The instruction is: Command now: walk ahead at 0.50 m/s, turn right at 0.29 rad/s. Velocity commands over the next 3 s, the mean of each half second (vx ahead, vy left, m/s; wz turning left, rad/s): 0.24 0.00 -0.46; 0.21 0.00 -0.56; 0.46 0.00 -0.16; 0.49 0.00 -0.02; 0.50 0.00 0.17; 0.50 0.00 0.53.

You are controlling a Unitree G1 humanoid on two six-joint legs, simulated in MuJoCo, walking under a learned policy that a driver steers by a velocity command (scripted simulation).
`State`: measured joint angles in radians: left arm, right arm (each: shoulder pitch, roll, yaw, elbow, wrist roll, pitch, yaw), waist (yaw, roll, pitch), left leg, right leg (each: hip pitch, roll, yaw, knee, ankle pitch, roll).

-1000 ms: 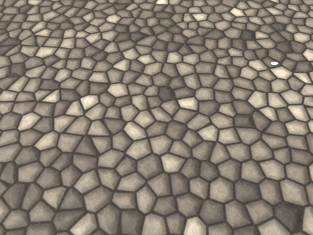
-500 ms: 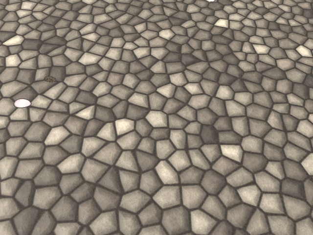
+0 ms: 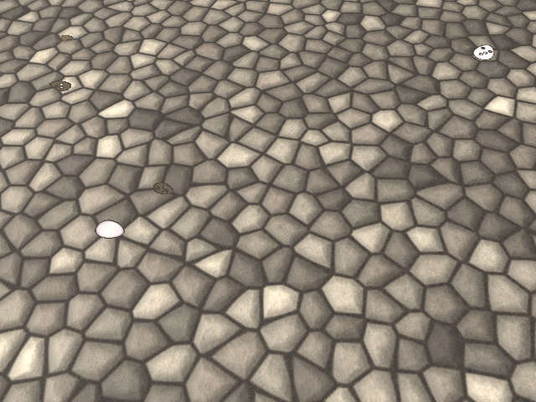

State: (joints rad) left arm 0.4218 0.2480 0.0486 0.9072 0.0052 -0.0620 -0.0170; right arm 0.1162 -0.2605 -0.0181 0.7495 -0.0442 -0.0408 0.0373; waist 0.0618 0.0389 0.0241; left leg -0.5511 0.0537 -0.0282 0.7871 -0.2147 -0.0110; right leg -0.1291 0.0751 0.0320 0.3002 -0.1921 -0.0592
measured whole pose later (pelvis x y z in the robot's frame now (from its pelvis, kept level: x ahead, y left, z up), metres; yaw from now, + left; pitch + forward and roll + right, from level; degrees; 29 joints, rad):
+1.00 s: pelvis +0.22 -0.02 +0.00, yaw -34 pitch +2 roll +0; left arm 0.35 0.29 0.07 0.75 0.02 0.00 -0.03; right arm 0.19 -0.28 -0.05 0.73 -0.03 0.00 0.02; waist 0.05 0.00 -0.02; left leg -0.42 0.02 -0.02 0.66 -0.31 -0.03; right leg -0.18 0.11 0.14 0.39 -0.23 -0.08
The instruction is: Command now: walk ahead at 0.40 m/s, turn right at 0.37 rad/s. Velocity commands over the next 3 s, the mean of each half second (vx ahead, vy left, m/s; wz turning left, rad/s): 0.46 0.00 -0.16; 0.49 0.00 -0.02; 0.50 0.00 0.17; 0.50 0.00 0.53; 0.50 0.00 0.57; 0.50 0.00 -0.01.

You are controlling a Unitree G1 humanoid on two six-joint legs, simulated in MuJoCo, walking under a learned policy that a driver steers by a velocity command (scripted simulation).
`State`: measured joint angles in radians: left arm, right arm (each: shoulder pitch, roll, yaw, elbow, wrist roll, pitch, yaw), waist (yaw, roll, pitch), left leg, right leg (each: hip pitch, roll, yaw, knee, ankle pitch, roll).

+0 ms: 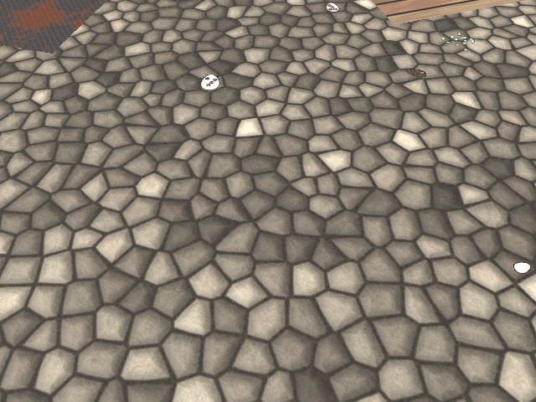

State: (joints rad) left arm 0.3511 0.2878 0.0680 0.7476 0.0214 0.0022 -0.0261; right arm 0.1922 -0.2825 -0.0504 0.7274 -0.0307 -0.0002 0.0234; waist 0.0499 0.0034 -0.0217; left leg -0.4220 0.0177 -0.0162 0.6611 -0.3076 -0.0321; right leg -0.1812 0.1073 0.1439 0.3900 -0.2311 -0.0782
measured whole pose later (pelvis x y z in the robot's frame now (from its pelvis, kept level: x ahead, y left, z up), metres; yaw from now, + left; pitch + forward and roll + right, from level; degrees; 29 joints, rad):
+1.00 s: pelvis +0.49 -0.04 -0.01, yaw -3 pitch +1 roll -2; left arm 0.46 0.22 0.02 0.99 0.02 -0.08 0.00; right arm 0.02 -0.22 -0.02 0.79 -0.03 -0.03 0.04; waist 0.07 0.03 0.05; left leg -0.57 0.05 0.07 0.60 -0.04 0.05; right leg 0.13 0.10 -0.06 0.17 -0.32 -0.08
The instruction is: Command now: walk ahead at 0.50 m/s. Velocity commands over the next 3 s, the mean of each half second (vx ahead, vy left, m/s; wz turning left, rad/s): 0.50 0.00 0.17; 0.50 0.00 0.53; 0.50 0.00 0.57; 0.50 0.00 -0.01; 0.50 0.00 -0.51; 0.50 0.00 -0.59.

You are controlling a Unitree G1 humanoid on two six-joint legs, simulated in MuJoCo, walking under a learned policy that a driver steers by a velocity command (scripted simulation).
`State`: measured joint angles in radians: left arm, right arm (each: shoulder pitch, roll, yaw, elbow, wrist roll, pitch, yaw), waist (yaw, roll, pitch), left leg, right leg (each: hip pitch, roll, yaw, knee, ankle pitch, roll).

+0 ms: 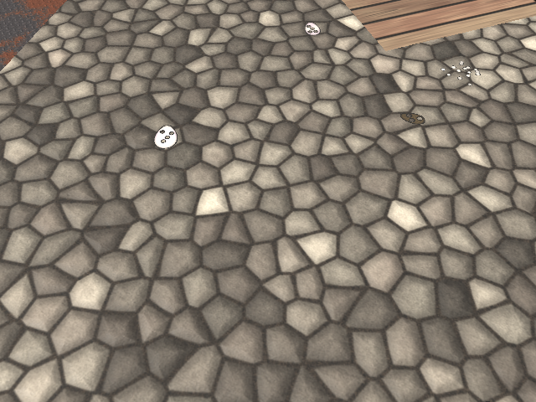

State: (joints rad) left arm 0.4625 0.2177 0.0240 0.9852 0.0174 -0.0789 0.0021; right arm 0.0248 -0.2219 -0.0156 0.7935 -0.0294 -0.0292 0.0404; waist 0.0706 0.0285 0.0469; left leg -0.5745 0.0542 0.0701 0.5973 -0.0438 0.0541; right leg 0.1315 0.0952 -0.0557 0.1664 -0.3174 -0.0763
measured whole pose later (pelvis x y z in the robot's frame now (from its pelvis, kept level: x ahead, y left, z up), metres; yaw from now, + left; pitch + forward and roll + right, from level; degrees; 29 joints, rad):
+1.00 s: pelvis +0.53 +0.03 +0.01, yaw +24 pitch +1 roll -2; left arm 0.40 0.22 0.05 0.95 0.02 -0.10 0.01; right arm 0.06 -0.25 -0.05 0.79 -0.04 0.01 0.07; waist 0.05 0.04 0.05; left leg -0.63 0.07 0.06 0.75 -0.05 0.06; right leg 0.05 0.01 -0.26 0.24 -0.29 -0.02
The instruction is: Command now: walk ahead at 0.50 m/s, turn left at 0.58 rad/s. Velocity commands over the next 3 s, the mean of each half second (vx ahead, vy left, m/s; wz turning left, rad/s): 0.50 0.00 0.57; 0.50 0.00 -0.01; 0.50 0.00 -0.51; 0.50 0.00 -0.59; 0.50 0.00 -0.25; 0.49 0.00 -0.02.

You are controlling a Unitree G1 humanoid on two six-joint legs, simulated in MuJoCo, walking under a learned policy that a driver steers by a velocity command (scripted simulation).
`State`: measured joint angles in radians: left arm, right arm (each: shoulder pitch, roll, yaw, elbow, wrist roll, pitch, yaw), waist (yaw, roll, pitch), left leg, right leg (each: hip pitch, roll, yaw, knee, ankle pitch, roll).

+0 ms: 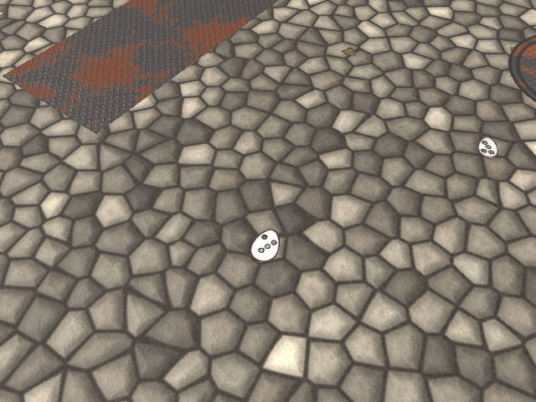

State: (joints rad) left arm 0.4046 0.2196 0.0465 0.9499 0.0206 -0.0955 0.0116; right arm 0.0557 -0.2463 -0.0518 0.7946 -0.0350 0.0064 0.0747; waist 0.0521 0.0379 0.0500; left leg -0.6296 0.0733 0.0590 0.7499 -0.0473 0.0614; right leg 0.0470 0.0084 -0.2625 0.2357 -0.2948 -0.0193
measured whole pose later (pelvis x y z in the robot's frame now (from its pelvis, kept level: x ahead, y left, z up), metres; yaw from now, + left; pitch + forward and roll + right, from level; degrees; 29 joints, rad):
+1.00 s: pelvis +0.55 +0.10 +0.01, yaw +14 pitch +1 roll -1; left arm 0.43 0.24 0.05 0.92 0.00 -0.06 -0.01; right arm 0.10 -0.25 -0.01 0.77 -0.04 -0.04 0.03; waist 0.06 0.04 0.04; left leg -0.59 0.08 -0.04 0.77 -0.14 -0.03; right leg -0.10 0.11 0.06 0.28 -0.19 -0.08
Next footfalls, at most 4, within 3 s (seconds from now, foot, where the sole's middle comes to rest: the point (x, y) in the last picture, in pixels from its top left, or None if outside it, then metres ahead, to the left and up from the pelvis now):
0.12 left None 0.22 0.09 -0.78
0.66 right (287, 357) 0.57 0.03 -0.78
1.16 left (198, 285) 0.77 0.28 -0.78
1.70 right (282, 213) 1.03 0.05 -0.78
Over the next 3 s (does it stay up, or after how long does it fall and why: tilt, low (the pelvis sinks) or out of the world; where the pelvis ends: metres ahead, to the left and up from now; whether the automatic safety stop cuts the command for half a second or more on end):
stays up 1.53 -0.13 0.01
